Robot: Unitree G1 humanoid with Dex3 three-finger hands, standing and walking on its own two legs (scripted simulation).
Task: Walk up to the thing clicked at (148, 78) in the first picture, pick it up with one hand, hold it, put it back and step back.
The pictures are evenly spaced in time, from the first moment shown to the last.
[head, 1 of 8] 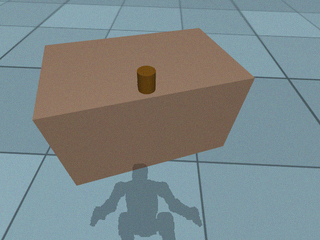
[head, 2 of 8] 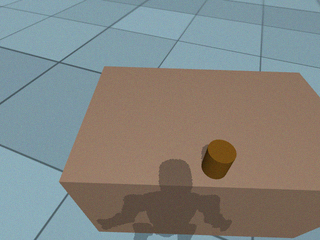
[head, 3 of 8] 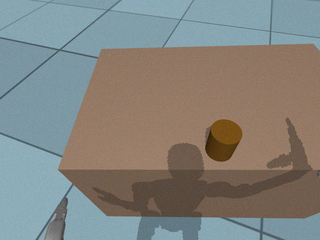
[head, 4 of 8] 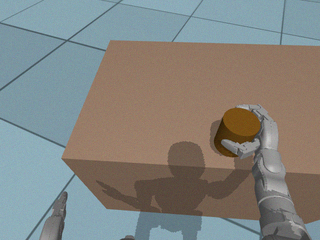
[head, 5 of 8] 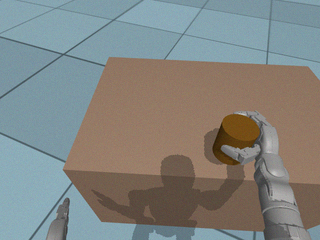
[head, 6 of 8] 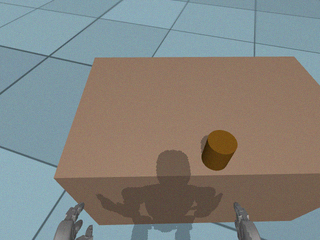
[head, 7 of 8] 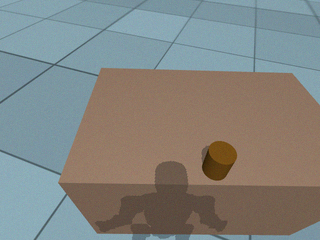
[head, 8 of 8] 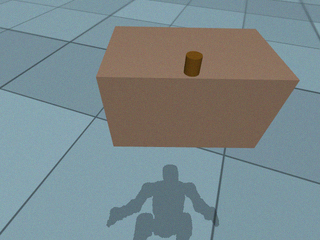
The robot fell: no
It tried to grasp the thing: yes
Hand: right
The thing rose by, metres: 0.22
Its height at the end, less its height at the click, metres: +0.00
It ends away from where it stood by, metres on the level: 0.01
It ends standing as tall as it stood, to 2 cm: yes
